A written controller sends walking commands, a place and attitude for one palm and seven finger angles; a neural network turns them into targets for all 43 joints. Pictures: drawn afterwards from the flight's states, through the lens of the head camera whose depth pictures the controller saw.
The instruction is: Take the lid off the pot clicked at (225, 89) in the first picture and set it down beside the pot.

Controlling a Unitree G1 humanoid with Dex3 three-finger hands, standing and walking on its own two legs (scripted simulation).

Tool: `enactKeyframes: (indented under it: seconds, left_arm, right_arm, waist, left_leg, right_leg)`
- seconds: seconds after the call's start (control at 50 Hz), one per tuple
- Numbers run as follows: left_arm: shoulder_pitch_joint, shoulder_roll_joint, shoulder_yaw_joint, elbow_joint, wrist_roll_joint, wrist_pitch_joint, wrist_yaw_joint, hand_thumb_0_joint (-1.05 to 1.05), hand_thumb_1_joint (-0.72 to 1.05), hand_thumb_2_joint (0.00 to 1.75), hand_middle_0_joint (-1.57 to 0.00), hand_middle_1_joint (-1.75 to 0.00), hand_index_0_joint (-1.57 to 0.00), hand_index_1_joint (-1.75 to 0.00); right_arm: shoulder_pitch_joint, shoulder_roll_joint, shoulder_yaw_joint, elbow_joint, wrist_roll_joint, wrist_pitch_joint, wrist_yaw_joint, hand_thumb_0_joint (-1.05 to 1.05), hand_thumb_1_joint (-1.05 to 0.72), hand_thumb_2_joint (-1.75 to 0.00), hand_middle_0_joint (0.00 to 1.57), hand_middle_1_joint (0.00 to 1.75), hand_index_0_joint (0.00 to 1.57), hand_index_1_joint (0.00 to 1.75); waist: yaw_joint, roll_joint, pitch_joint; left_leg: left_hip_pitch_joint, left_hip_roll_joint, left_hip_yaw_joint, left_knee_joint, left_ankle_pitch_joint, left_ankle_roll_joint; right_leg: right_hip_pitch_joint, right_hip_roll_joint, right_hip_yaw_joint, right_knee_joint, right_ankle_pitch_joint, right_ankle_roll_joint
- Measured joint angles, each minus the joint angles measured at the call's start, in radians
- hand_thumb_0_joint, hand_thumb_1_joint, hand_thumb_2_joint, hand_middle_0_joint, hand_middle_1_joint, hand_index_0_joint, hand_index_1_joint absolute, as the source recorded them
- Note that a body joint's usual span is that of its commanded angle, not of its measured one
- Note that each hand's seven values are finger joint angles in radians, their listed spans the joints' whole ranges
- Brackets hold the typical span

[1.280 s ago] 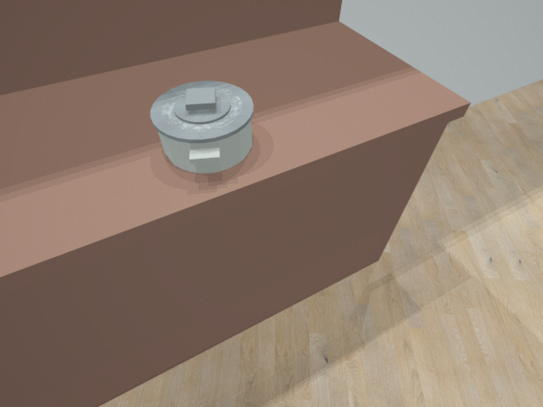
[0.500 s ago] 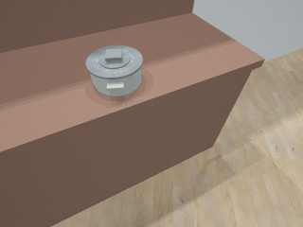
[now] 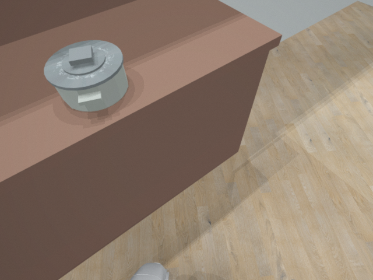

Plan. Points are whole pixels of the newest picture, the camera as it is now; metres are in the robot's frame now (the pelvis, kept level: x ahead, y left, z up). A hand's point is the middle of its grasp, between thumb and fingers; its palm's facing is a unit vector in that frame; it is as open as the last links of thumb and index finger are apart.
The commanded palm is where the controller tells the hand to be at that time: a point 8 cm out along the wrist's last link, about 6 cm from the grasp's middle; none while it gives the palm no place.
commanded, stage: walk to a spot facing it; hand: left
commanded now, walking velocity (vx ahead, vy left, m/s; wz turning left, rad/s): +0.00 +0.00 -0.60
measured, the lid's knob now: (81, 55) +0.57 +0.31 +0.14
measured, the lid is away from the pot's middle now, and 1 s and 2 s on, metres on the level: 0.00 0.00 0.00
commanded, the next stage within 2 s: none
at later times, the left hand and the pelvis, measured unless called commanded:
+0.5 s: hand (103, 267) +0.15 +0.23 -0.16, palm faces -0.26 -0.94 -0.23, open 7.4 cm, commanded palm none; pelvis +0.00 +0.04 +0.01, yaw -18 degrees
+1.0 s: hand (162, 256) +0.18 +0.09 -0.16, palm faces -0.57 -0.79 -0.22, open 7.4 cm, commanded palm none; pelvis +0.01 -0.03 +0.00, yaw -37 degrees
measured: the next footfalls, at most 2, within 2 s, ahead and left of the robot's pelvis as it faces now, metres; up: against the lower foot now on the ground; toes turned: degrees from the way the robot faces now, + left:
left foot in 0.24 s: +0.04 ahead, +0.15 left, +0.00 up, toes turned -12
right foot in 0.66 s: -0.01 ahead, -0.13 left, +0.00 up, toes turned -28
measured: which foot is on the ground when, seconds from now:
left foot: up 0.00-0.22, down 0.24-0.66, up 0.68-1.00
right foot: down 0.00-0.24, up 0.26-0.64, down 0.66-1.00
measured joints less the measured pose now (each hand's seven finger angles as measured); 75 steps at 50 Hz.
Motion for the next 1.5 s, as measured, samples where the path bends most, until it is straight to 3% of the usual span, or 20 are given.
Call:
enactKeyframes:
  seconds: [0.14, 0.24, 0.3, 0.36, 0.42, 0.54, 0.62, 0.66, 0.68, 0.74, 0.82, 0.92, 1.04, 1.12, 1.14, 1.16, 1.2, 1.3, 1.38, 1.5]
  left_arm:
    - [0.01, 0.016, -0.003, -0.026, 0.005, 0.016, -0.006, 0.0, 0.9, 0.9, -0.2, -0.3, -0.2, -0.3]
    - [0.001, 0.047, 0.004, -0.063, 0.001, 0.026, -0.011, 0.0, 0.9, 0.9, -0.2, -0.3, -0.2, -0.3]
    - [-0.037, 0.082, 0.017, -0.07, 0.005, 0.031, -0.018, 0.0, 0.9, 0.9, -0.2, -0.3, -0.2, -0.3]
    - [-0.052, 0.104, 0.026, -0.084, 0.009, 0.027, -0.028, 0.0, 0.91, 0.9, -0.2, -0.3, -0.2, -0.3]
    - [-0.057, 0.113, 0.026, -0.093, 0.004, 0.033, -0.04, 0.0, 0.91, 0.9, -0.19, -0.3, -0.2, -0.3]
    - [-0.075, 0.102, 0.013, -0.083, 0.001, 0.052, -0.057, 0.0, 0.91, 0.9, -0.19, -0.3, -0.2, -0.3]
    - [-0.101, 0.085, -0.001, -0.075, -0.001, 0.042, -0.065, 0.0, 0.91, 0.9, -0.19, -0.3, -0.2, -0.3]
    - [-0.109, 0.08, -0.01, -0.079, 0.001, 0.024, -0.068, 0.0, 0.91, 0.9, -0.19, -0.3, -0.2, -0.3]
    - [-0.118, 0.069, -0.012, -0.078, 0.003, 0.01, -0.062, 0.0, 0.91, 0.9, -0.19, -0.3, -0.2, -0.3]
    - [-0.12, 0.043, -0.021, -0.084, -0.005, -0.009, -0.04, 0.0, 0.91, 0.9, -0.19, -0.3, -0.2, -0.3]
    - [-0.092, 0.031, -0.021, -0.083, -0.006, -0.004, -0.02, 0.0, 0.9, 0.9, -0.2, -0.3, -0.2, -0.3]
    - [-0.055, 0.026, -0.027, -0.069, -0.001, 0.005, -0.021, 0.0, 0.9, 0.9, -0.2, -0.3, -0.2, -0.3]
    - [-0.026, 0.026, -0.023, -0.068, 0.005, 0.013, -0.023, 0.0, 0.9, 0.9, -0.2, -0.3, -0.2, -0.3]
    - [-0.013, 0.041, -0.011, -0.073, 0.002, 0.021, -0.019, 0.0, 0.9, 0.9, -0.2, -0.3, -0.2, -0.3]
    - [-0.01, 0.049, -0.006, -0.075, -0.002, 0.024, -0.019, 0.0, 0.9, 0.9, -0.2, -0.3, -0.2, -0.3]
    - [-0.016, 0.058, 0.0, -0.072, -0.004, 0.028, -0.018, 0.0, 0.9, 0.9, -0.2, -0.3, -0.2, -0.3]
    - [-0.025, 0.073, 0.012, -0.068, 0.003, 0.031, -0.021, 0.0, 0.9, 0.9, -0.2, -0.3, -0.2, -0.3]
    - [-0.028, 0.096, 0.027, -0.068, 0.01, 0.038, -0.041, 0.0, 0.91, 0.9, -0.19, -0.3, -0.2, -0.3]
    - [-0.028, 0.091, 0.025, -0.062, 0.007, 0.05, -0.05, 0.0, 0.91, 0.9, -0.19, -0.3, -0.2, -0.3]
    - [-0.058, 0.066, 0.012, -0.055, 0.004, 0.057, -0.056, 0.0, 0.91, 0.9, -0.19, -0.3, -0.2, -0.3]
  right_arm:
    - [-0.076, 0.012, 0.011, -0.088, 0.012, -0.01, 0.002, 0.01, -0.91, -0.9, 0.2, 0.3, 0.2, 0.3]
    - [-0.064, 0.026, 0.028, -0.132, 0.019, -0.035, 0.004, 0.01, -0.9, -0.9, 0.2, 0.3, 0.2, 0.3]
    - [-0.033, 0.049, 0.041, -0.132, 0.004, -0.036, 0.009, 0.0, -0.9, -0.9, 0.2, 0.3, 0.2, 0.3]
    - [0.014, 0.062, 0.056, -0.121, -0.006, -0.033, 0.009, 0.0, -0.9, -0.9, 0.2, 0.3, 0.21, 0.3]
    - [0.054, 0.065, 0.063, -0.106, -0.008, -0.033, 0.011, 0.01, -0.9, -0.9, 0.21, 0.3, 0.21, 0.3]
    - [0.112, 0.049, 0.056, -0.083, -0.011, -0.036, 0.017, 0.01, -0.9, -0.9, 0.21, 0.3, 0.21, 0.3]
    - [0.145, 0.018, 0.039, -0.068, -0.013, -0.037, 0.021, 0.01, -0.9, -0.9, 0.21, 0.3, 0.21, 0.3]
    - [0.171, -0.003, 0.027, -0.06, -0.009, -0.035, 0.023, 0.01, -0.9, -0.9, 0.21, 0.3, 0.21, 0.3]
    - [0.171, -0.019, 0.021, -0.05, -0.006, -0.028, 0.023, 0.01, -0.9, -0.9, 0.21, 0.3, 0.21, 0.3]
    - [0.154, -0.047, 0.01, -0.02, -0.002, 0.007, 0.012, 0.01, -0.9, -0.9, 0.2, 0.3, 0.21, 0.3]
    - [0.121, -0.046, 0.009, -0.02, -0.004, 0.014, 0.012, 0.01, -0.91, -0.9, 0.2, 0.3, 0.2, 0.3]
    - [0.068, -0.023, 0.011, -0.055, -0.002, 0.007, 0.014, 0.01, -0.91, -0.9, 0.2, 0.3, 0.2, 0.3]
    - [0.012, 0.012, 0.02, -0.089, 0.007, -0.004, 0.015, 0.01, -0.9, -0.9, 0.2, 0.3, 0.2, 0.3]
    - [0.004, 0.038, 0.031, -0.112, 0.014, -0.025, 0.012, 0.01, -0.9, -0.9, 0.2, 0.3, 0.2, 0.3]
    - [0.008, 0.045, 0.035, -0.116, 0.013, -0.034, 0.011, 0.01, -0.9, -0.9, 0.2, 0.3, 0.2, 0.3]
    - [0.01, 0.055, 0.04, -0.118, 0.011, -0.039, 0.011, 0.01, -0.9, -0.9, 0.2, 0.3, 0.2, 0.3]
    - [0.018, 0.069, 0.053, -0.122, 0.001, -0.038, 0.013, 0.01, -0.9, -0.9, 0.2, 0.3, 0.21, 0.3]
    - [0.058, 0.087, 0.069, -0.111, -0.006, -0.038, 0.011, 0.01, -0.9, -0.9, 0.21, 0.3, 0.21, 0.3]
    - [0.088, 0.081, 0.062, -0.093, -0.004, -0.04, 0.012, 0.01, -0.9, -0.9, 0.21, 0.3, 0.21, 0.3]
    - [0.122, 0.049, 0.038, -0.064, -0.008, -0.038, 0.019, 0.01, -0.9, -0.9, 0.21, 0.3, 0.21, 0.3]
  waist:
    - [0.015, -0.026, -0.021]
    - [0.006, -0.04, -0.047]
    - [0.005, -0.083, -0.03]
    - [0.005, -0.09, -0.026]
    - [0.004, -0.084, -0.024]
    - [-0.023, -0.054, -0.006]
    - [-0.053, -0.025, 0.007]
    - [-0.064, -0.008, 0.003]
    - [-0.066, 0.015, 0.01]
    - [-0.072, 0.039, 0.02]
    - [-0.061, 0.015, 0.012]
    - [-0.05, -0.01, -0.005]
    - [-0.023, -0.025, -0.018]
    - [-0.012, -0.046, -0.034]
    - [-0.014, -0.054, -0.041]
    - [-0.012, -0.071, -0.038]
    - [-0.006, -0.085, -0.028]
    - [-0.003, -0.087, -0.029]
    - [-0.011, -0.066, -0.03]
    - [-0.039, -0.033, -0.02]
  left_leg:
    - [0.042, -0.028, -0.033, -0.171, 0.037, -0.002]
    - [0.175, -0.032, -0.047, -0.496, 0.17, 0.026]
    - [0.188, -0.041, -0.017, -0.489, 0.177, 0.05]
    - [0.217, -0.019, 0.012, -0.521, 0.186, 0.052]
    - [0.242, 0.003, 0.049, -0.551, 0.194, 0.05]
    - [0.267, 0.052, 0.136, -0.56, 0.178, 0.031]
    - [0.257, 0.094, 0.187, -0.504, 0.137, -0.001]
    - [0.228, 0.121, 0.201, -0.42, 0.091, -0.021]
    - [0.194, 0.139, 0.183, -0.324, 0.043, -0.021]
    - [0.068, 0.103, 0.084, -0.014, -0.063, -0.011]
    - [-0.025, 0.077, 0.051, 0.098, 0.005, -0.026]
    - [-0.063, 0.053, 0.029, 0.029, 0.069, -0.039]
    - [-0.017, 0.009, 0.017, -0.125, 0.072, -0.031]
    - [0.093, -0.019, 0.019, -0.366, 0.148, -0.014]
    - [0.115, -0.021, 0.025, -0.418, 0.186, 0.028]
    - [0.116, -0.026, 0.04, -0.414, 0.19, 0.059]
    - [0.132, -0.016, 0.068, -0.414, 0.178, 0.082]
    - [0.188, 0.016, 0.123, -0.502, 0.208, 0.08]
    - [0.216, 0.041, 0.168, -0.541, 0.22, 0.076]
    - [0.223, 0.083, 0.239, -0.523, 0.201, 0.054]
  right_leg:
    - [0.014, 0.023, 0.098, -0.07, 0.055, 0.024]
    - [-0.025, 0.056, 0.139, -0.017, 0.036, 0.057]
    - [-0.122, 0.026, 0.05, 0.247, -0.156, 0.086]
    - [-0.211, -0.015, -0.041, 0.501, -0.164, 0.118]
    - [-0.246, -0.07, -0.08, 0.604, -0.127, 0.134]
    - [-0.188, -0.16, -0.134, 0.403, -0.125, 0.143]
    - [-0.097, -0.164, -0.175, 0.175, -0.119, 0.115]
    - [-0.026, -0.151, -0.192, 0.032, -0.02, 0.09]
    - [-0.03, -0.131, -0.195, 0.04, -0.01, 0.074]
    - [-0.028, -0.101, -0.181, 0.061, -0.044, 0.043]
    - [0.011, -0.074, -0.132, -0.004, -0.014, 0.028]
    - [0.037, -0.044, -0.072, -0.041, 0.009, 0.02]
    - [0.036, -0.013, -0.005, -0.037, 0.009, 0.032]
    - [0.009, 0.004, 0.037, 0.005, -0.012, 0.055]
    - [-0.008, 0.009, 0.046, 0.037, -0.027, 0.06]
    - [-0.035, 0.004, 0.04, 0.108, -0.099, 0.067]
    - [-0.103, -0.009, -0.013, 0.311, -0.197, 0.088]
    - [-0.207, -0.076, -0.094, 0.609, -0.137, 0.132]
    - [-0.192, -0.131, -0.121, 0.559, -0.115, 0.149]
    - [-0.112, -0.172, -0.174, 0.305, -0.143, 0.137]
